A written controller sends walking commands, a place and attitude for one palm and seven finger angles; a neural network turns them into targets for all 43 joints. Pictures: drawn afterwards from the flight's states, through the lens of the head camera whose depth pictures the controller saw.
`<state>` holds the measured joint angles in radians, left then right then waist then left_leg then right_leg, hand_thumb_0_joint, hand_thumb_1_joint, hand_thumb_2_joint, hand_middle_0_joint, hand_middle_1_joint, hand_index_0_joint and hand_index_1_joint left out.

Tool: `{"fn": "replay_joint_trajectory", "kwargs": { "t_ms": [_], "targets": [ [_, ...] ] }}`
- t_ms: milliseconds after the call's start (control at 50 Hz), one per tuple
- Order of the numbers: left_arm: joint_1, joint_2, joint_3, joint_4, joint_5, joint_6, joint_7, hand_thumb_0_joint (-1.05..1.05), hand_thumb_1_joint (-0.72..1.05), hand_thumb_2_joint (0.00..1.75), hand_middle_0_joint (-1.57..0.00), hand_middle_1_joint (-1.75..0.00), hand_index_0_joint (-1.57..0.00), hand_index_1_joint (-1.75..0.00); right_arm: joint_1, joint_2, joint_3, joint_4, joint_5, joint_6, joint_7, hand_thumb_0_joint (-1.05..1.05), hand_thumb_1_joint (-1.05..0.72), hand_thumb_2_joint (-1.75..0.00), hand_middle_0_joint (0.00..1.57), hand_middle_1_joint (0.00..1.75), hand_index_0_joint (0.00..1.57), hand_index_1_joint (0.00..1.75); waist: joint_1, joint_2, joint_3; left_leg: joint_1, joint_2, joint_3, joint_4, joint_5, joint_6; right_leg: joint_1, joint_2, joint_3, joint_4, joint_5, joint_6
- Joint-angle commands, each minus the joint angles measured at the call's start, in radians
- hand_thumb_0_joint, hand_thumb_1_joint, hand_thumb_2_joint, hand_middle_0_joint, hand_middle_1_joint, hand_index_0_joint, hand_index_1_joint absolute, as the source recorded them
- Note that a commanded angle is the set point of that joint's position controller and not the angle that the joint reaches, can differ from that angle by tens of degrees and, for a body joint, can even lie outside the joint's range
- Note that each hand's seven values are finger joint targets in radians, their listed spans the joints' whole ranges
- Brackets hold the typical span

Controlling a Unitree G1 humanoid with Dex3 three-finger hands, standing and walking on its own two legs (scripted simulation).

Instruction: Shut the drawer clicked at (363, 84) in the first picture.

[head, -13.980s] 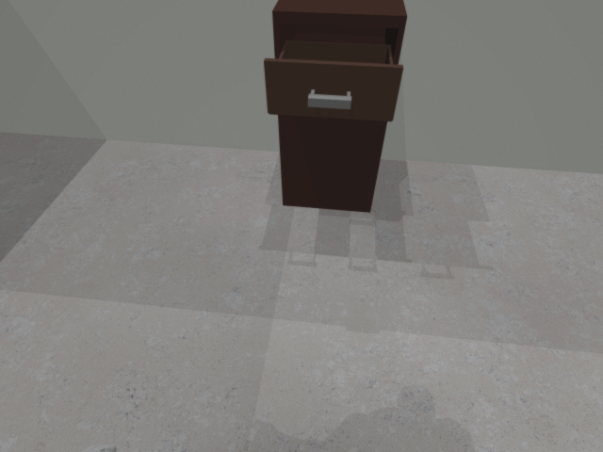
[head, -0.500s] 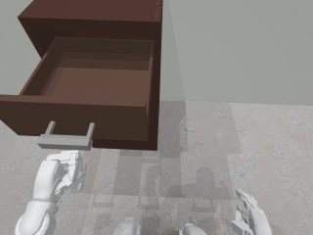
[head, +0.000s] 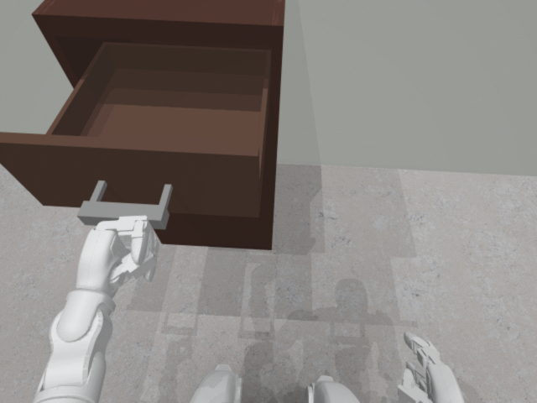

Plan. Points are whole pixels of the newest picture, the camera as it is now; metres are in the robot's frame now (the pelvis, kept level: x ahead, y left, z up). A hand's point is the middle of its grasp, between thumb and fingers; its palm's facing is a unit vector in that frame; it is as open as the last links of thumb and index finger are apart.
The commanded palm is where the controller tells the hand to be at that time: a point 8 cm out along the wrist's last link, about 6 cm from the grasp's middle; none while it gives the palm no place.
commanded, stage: push the drawer shut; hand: left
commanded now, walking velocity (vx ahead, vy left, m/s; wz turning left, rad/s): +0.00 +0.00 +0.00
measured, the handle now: (129, 202) +0.39 +0.23 +0.06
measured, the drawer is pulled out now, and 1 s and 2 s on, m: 0.26 0.14 0.01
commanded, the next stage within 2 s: none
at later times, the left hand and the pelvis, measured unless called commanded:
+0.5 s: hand (161, 215) +0.37 +0.18 +0.05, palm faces -0.04 -1.00 -0.04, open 3.2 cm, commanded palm +0.36 +0.23 +0.06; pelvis +0.00 +0.00 +0.01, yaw -1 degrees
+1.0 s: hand (171, 184) +0.43 +0.17 +0.05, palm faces -0.02 -1.00 -0.04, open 3.3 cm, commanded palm +0.42 +0.22 +0.06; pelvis +0.00 +0.00 +0.00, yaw -2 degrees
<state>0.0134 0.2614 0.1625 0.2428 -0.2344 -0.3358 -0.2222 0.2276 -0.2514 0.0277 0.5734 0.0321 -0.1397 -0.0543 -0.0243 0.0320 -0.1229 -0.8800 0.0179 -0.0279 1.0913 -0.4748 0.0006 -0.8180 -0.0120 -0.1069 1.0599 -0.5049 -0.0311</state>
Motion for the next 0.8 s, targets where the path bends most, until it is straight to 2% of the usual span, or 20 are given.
{"fn": "replay_joint_trajectory", "kwargs": {
  "t_ms": [0, 20, 100, 140, 160, 200, 260, 280, 320, 360, 380, 500, 540, 580, 600, 620, 660, 700, 740, 780],
  "targets": [
    [-0.301, 0.130, 0.045, -0.197, -0.012, -0.065, 0.017, 0.00, 0.90, 0.90, -1.40, -1.60, -1.40, -1.60, -0.007, -0.142, -0.058, -0.128, 0.001, -0.046, -0.012, 0.00, -0.90, -0.90, 0.20, 0.30, 0.20, 0.30, -0.041, 0.035, -0.298, 0.229, -0.012, -0.022, -0.166, 0.199, 0.027, 0.130, 0.016, 0.072, -0.177, 0.198, 0.011],
    [-0.301, 0.127, 0.048, -0.177, -0.008, -0.063, 0.020, 0.00, 0.90, 0.90, -1.40, -1.60, -1.40, -1.60, -0.005, -0.140, -0.057, -0.126, 0.001, -0.042, -0.009, 0.00, -0.90, -0.90, 0.20, 0.30, 0.20, 0.30, -0.036, 0.028, -0.299, 0.232, -0.012, -0.022, -0.172, 0.192, 0.025, 0.131, 0.017, 0.071, -0.179, 0.191, 0.011],
    [-0.409, 0.168, 0.075, -0.087, -0.001, -0.067, 0.031, 0.00, 0.90, 0.90, -1.40, -1.60, -1.40, -1.60, 0.001, -0.147, -0.052, -0.114, 0.001, -0.025, -0.010, 0.00, -0.90, -0.90, 0.20, 0.30, 0.20, 0.30, -0.050, -0.007, -0.247, 0.183, -0.013, -0.015, -0.173, 0.128, 0.028, 0.121, 0.019, 0.084, -0.199, 0.132, 0.014],
    [-0.439, 0.187, 0.101, -0.057, 0.002, -0.073, 0.030, 0.00, 0.90, 0.90, -1.40, -1.60, -1.40, -1.60, 0.004, -0.145, -0.054, -0.112, 0.000, -0.017, -0.010, 0.00, -0.90, -0.90, 0.20, 0.30, 0.20, 0.30, -0.040, 0.014, -0.274, 0.188, -0.015, -0.008, -0.173, 0.141, 0.027, 0.142, 0.016, 0.093, -0.197, 0.149, 0.012],
    [-0.439, 0.169, 0.088, -0.038, -0.001, -0.073, 0.025, 0.00, 0.90, 0.90, -1.40, -1.60, -1.40, -1.60, 0.007, -0.142, -0.053, -0.115, 0.002, -0.013, -0.008, 0.00, -0.90, -0.90, 0.20, 0.30, 0.20, 0.30, -0.043, 0.012, -0.268, 0.193, -0.016, -0.003, -0.174, 0.151, 0.027, 0.146, 0.016, 0.093, -0.201, 0.164, 0.013],
    [-0.447, 0.203, 0.118, -0.008, -0.002, -0.075, 0.021, 0.00, 0.90, 0.90, -1.40, -1.60, -1.40, -1.60, 0.017, -0.147, -0.054, -0.111, 0.000, -0.006, -0.006, 0.00, -0.90, -0.90, 0.20, 0.30, 0.20, 0.30, -0.037, 0.000, -0.283, 0.187, -0.014, -0.006, -0.175, 0.171, 0.027, 0.166, 0.018, 0.093, -0.196, 0.187, 0.012],
    [-0.493, 0.196, 0.115, 0.003, -0.003, -0.083, 0.013, 0.00, 0.90, 0.90, -1.40, -1.60, -1.40, -1.60, 0.029, -0.143, -0.056, -0.107, 0.000, 0.005, -0.002, 0.00, -0.90, -0.90, 0.20, 0.30, 0.20, 0.30, -0.034, 0.041, -0.322, 0.221, -0.014, -0.002, -0.177, 0.220, 0.023, 0.178, 0.017, 0.093, -0.185, 0.246, 0.009],
    [-0.484, 0.182, 0.110, 0.011, -0.007, -0.082, 0.012, 0.00, 0.90, 0.90, -1.40, -1.60, -1.40, -1.60, 0.033, -0.142, -0.059, -0.109, 0.000, 0.007, 0.001, 0.00, -0.90, -0.90, 0.20, 0.30, 0.20, 0.30, -0.037, 0.024, -0.321, 0.228, -0.013, -0.001, -0.178, 0.229, 0.022, 0.178, 0.018, 0.089, -0.188, 0.257, 0.012],
    [-0.482, 0.205, 0.133, 0.030, -0.007, -0.087, 0.009, 0.00, 0.90, 0.90, -1.40, -1.60, -1.40, -1.60, 0.043, -0.146, -0.060, -0.104, -0.002, 0.013, 0.003, 0.00, -0.90, -0.90, 0.20, 0.30, 0.20, 0.30, -0.033, 0.009, -0.333, 0.218, -0.012, 0.000, -0.174, 0.256, 0.024, 0.196, 0.020, 0.091, -0.180, 0.294, 0.011],
    [-0.490, 0.187, 0.120, 0.034, -0.008, -0.093, 0.007, 0.00, 0.90, 0.90, -1.40, -1.60, -1.40, -1.60, 0.048, -0.143, -0.063, -0.104, -0.001, 0.019, 0.008, 0.00, -0.90, -0.90, 0.20, 0.30, 0.20, 0.30, -0.037, 0.015, -0.328, 0.225, -0.013, 0.006, -0.175, 0.264, 0.022, 0.195, 0.020, 0.092, -0.183, 0.311, 0.014],
    [-0.506, 0.210, 0.137, 0.038, -0.005, -0.098, 0.010, 0.00, 0.90, 0.90, -1.40, -1.60, -1.40, -1.60, 0.051, -0.146, -0.064, -0.099, -0.001, 0.023, 0.008, 0.00, -0.90, -0.90, 0.20, 0.30, 0.20, 0.30, -0.037, 0.018, -0.325, 0.222, -0.010, 0.005, -0.176, 0.257, 0.021, 0.188, 0.020, 0.091, -0.183, 0.300, 0.013],
    [-0.658, 0.238, 0.138, 0.131, 0.015, -0.110, 0.014, 0.00, 0.90, 0.90, -1.40, -1.60, -1.40, -1.60, 0.072, -0.155, -0.063, -0.079, -0.002, 0.041, 0.006, 0.00, -0.90, -0.90, 0.20, 0.30, 0.20, 0.30, -0.066, 0.018, -0.297, 0.204, -0.008, -0.004, -0.170, 0.206, 0.025, 0.131, 0.026, 0.092, -0.181, 0.238, 0.012],
    [-0.691, 0.216, 0.121, 0.132, 0.020, -0.114, 0.013, 0.00, 0.90, 0.90, -1.40, -1.60, -1.40, -1.60, 0.080, -0.150, -0.066, -0.073, -0.004, 0.044, 0.007, 0.00, -0.90, -0.90, 0.20, 0.30, 0.20, 0.30, -0.063, 0.044, -0.346, 0.244, -0.008, -0.005, -0.168, 0.243, 0.022, 0.134, 0.024, 0.090, -0.172, 0.270, 0.011],
    [-0.709, 0.201, 0.105, 0.146, 0.020, -0.113, 0.013, 0.00, 0.90, 0.90, -1.40, -1.60, -1.40, -1.60, 0.086, -0.151, -0.067, -0.069, -0.003, 0.048, 0.008, 0.00, -0.90, -0.90, 0.20, 0.30, 0.20, 0.30, -0.068, 0.057, -0.348, 0.266, -0.005, -0.007, -0.170, 0.253, 0.019, 0.116, 0.025, 0.085, -0.177, 0.271, 0.010],
    [-0.740, 0.208, 0.107, 0.158, 0.019, -0.113, 0.012, 0.00, 0.90, 0.90, -1.40, -1.60, -1.40, -1.60, 0.093, -0.154, -0.065, -0.063, -0.006, 0.048, 0.008, 0.00, -0.90, -0.90, 0.20, 0.30, 0.20, 0.30, -0.077, 0.043, -0.352, 0.260, -0.004, -0.012, -0.163, 0.257, 0.023, 0.111, 0.027, 0.084, -0.170, 0.276, 0.010],
    [-0.750, 0.239, 0.134, 0.181, 0.024, -0.113, 0.014, 0.00, 0.90, 0.90, -1.40, -1.60, -1.40, -1.60, 0.096, -0.157, -0.066, -0.057, -0.006, 0.053, 0.008, 0.00, -0.90, -0.90, 0.20, 0.30, 0.20, 0.30, -0.070, 0.028, -0.355, 0.244, -0.005, -0.010, -0.161, 0.252, 0.022, 0.125, 0.027, 0.090, -0.172, 0.278, 0.011],
    [-0.783, 0.239, 0.132, 0.213, 0.026, -0.113, 0.010, 0.00, 0.90, 0.90, -1.40, -1.60, -1.40, -1.60, 0.100, -0.155, -0.065, -0.054, -0.005, 0.059, 0.007, 0.00, -0.90, -0.90, 0.20, 0.30, 0.20, 0.30, -0.077, 0.014, -0.353, 0.232, -0.005, -0.007, -0.160, 0.250, 0.024, 0.129, 0.027, 0.091, -0.173, 0.281, 0.013],
    [-0.800, 0.247, 0.137, 0.206, 0.027, -0.120, 0.010, 0.00, 0.90, 0.90, -1.40, -1.60, -1.40, -1.60, 0.103, -0.156, -0.066, -0.057, -0.006, 0.060, 0.009, 0.00, -0.90, -0.90, 0.20, 0.30, 0.20, 0.30, -0.067, 0.058, -0.381, 0.260, -0.006, -0.010, -0.159, 0.267, 0.022, 0.125, 0.029, 0.089, -0.167, 0.288, 0.007],
    [-0.818, 0.232, 0.126, 0.226, 0.029, -0.121, 0.014, 0.00, 0.90, 0.90, -1.40, -1.60, -1.40, -1.60, 0.110, -0.154, -0.065, -0.052, -0.008, 0.067, 0.012, 0.00, -0.90, -0.90, 0.20, 0.30, 0.20, 0.30, -0.071, 0.062, -0.386, 0.281, -0.003, -0.014, -0.163, 0.286, 0.018, 0.112, 0.029, 0.085, -0.168, 0.296, 0.007],
    [-0.859, 0.255, 0.142, 0.264, 0.034, -0.123, 0.021, 0.00, 0.90, 0.90, -1.40, -1.60, -1.40, -1.60, 0.113, -0.157, -0.064, -0.044, -0.008, 0.072, 0.013, 0.00, -0.90, -0.90, 0.20, 0.30, 0.20, 0.30, -0.079, 0.023, -0.363, 0.235, -0.004, -0.009, -0.161, 0.247, 0.022, 0.120, 0.029, 0.090, -0.175, 0.274, 0.011]
  ]
}}
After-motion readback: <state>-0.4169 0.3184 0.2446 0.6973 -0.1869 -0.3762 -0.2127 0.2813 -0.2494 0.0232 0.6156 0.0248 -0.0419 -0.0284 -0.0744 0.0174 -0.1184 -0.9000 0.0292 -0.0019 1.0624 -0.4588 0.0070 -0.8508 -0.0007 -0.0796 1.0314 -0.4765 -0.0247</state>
